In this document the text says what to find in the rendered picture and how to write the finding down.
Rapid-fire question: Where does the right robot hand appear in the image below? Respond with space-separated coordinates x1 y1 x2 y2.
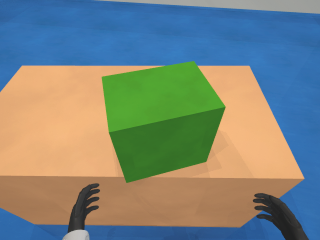
253 193 309 240

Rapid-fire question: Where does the carton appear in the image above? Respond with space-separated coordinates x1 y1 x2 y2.
101 61 226 183

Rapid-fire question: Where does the robot left forearm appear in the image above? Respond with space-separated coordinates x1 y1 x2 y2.
62 229 90 240

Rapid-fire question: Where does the pedestal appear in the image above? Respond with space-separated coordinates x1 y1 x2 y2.
0 65 305 228

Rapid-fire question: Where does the left robot hand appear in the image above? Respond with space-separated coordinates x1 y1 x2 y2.
67 183 100 233

